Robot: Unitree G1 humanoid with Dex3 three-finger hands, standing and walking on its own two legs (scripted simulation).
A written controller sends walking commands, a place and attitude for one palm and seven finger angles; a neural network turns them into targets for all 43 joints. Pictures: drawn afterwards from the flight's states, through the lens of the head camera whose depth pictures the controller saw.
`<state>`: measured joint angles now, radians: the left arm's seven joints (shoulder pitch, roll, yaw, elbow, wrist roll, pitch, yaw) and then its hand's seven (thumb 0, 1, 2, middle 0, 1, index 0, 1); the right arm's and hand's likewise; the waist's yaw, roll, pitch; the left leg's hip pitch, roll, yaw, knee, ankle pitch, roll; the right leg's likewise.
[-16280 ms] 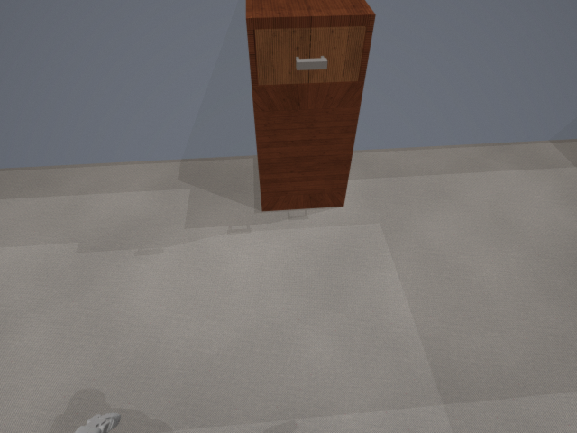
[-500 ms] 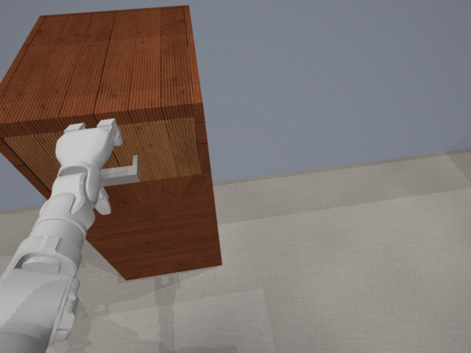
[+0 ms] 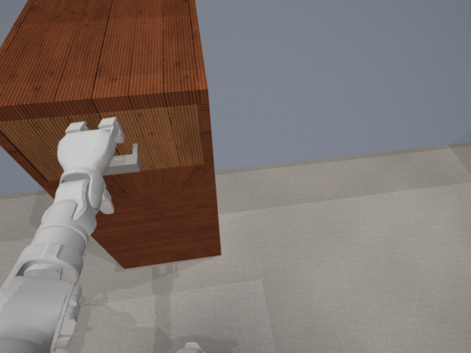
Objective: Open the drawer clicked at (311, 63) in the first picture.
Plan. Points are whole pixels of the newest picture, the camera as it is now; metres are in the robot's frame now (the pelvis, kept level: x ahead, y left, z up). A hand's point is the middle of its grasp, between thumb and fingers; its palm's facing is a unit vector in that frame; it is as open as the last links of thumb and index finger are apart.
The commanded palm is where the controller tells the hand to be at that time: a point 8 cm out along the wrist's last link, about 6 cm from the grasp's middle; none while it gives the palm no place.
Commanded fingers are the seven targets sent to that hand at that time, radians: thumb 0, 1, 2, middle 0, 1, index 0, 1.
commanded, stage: lower the fingers behind the handle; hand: left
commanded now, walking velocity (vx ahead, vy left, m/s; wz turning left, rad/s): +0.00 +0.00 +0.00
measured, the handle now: (114, 157) +0.49 +0.25 +0.01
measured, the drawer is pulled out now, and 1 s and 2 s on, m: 0.00 0.00 0.00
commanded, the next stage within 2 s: lift the fingers back up to retry in 1.18 s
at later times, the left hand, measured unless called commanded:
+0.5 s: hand (110, 178) +0.43 +0.24 +0.01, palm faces +0.00 -0.03 -1.00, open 13.8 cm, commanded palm +0.42 +0.23 +0.06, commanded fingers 0.00 -0.50 0.30 -0.30 -1.20 -0.30 -1.20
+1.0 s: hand (111, 176) +0.44 +0.24 +0.01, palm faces -0.02 -0.01 -1.00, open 13.7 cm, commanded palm +0.42 +0.24 +0.04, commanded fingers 0.00 -0.50 0.30 -0.30 -1.20 -0.30 -1.20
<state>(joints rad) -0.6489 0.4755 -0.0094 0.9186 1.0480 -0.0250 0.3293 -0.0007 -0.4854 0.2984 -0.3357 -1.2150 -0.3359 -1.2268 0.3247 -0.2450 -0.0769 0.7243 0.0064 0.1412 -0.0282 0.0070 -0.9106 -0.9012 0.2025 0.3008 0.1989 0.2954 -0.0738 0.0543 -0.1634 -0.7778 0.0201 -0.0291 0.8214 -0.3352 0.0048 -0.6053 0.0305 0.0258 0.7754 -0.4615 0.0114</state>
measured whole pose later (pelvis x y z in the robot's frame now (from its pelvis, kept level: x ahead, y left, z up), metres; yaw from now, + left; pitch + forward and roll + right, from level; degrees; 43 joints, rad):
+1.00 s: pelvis -0.03 -0.01 -0.02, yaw +0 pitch +19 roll -2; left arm -0.75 0.50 -0.04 1.05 1.07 -0.01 0.35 0.00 -0.49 0.30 -0.30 -1.30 -0.31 -1.25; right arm 0.35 -0.25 -0.04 0.69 0.01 0.14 -0.04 0.01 -0.91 -0.90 0.20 0.30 0.20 0.30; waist -0.10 0.06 -0.19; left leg -0.94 0.03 -0.04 0.93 -0.34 0.00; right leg -0.78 0.05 0.02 0.92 -0.49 0.01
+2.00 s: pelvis +0.00 +0.00 +0.01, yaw +0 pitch +13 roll -1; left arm -0.65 0.46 -0.07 0.86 1.01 0.05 0.22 0.00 -0.49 0.30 -0.32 -1.20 -0.33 -1.20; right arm 0.31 -0.24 -0.06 0.69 0.02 0.14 -0.04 0.01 -0.91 -0.90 0.20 0.30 0.20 0.30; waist -0.06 0.07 -0.16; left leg -0.67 0.01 -0.02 0.75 -0.31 0.01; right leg -0.50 0.02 0.03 0.71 -0.44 0.01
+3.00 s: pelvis +0.00 -0.01 +0.01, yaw +0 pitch +13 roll -1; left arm -0.59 0.48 -0.05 0.81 1.00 -0.05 0.15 0.00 -0.49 0.30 -0.32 -1.20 -0.33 -1.20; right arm 0.31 -0.24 -0.06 0.70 0.02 0.16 -0.05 0.01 -0.91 -0.90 0.20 0.30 0.20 0.30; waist -0.06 0.05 -0.14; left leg -0.65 0.01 -0.02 0.74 -0.31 0.00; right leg -0.48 0.02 0.03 0.71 -0.44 0.01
